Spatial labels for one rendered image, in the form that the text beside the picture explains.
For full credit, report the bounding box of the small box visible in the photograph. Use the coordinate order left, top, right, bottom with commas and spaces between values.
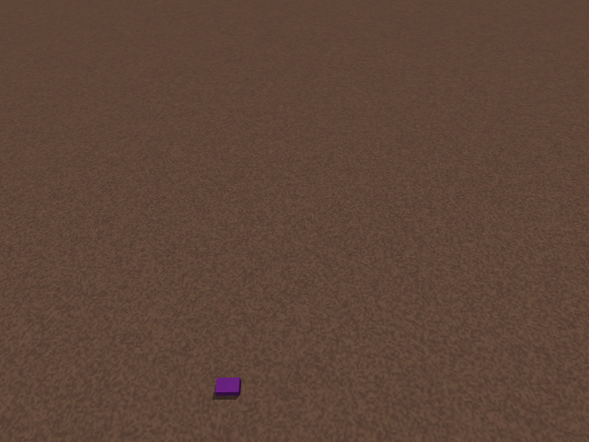
215, 378, 241, 396

